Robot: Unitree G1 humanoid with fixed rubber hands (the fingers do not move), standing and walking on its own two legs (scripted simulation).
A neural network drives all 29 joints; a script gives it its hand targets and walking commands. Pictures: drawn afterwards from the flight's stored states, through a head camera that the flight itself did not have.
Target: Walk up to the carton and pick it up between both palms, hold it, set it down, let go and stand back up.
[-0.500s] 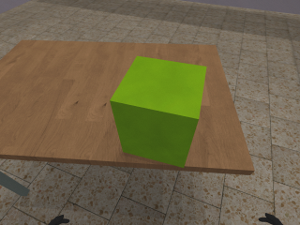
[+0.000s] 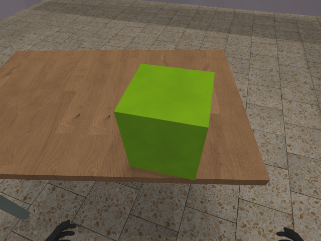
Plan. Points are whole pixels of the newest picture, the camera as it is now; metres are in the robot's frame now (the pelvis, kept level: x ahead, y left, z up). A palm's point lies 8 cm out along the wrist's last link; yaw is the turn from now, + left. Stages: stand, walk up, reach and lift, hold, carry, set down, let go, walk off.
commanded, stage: reach and lift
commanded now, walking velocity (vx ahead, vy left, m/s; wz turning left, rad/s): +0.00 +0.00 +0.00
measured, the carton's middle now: (168, 123) +0.45 +0.01 +0.04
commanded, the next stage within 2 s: none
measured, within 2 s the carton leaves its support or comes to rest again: neither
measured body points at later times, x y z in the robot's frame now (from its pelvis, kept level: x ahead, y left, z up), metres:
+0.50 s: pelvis -0.02 +0.00 +0.02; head +0.00 +0.03 +0.47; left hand +0.17 +0.28 -0.07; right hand +0.13 -0.27 -0.04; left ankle +0.02 +0.15 -0.71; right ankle +0.01 -0.09 -0.71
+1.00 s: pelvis -0.03 +0.03 +0.03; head -0.04 +0.04 +0.47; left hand +0.19 +0.29 +0.00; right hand +0.14 -0.20 +0.00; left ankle +0.02 +0.15 -0.71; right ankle -0.01 -0.08 -0.71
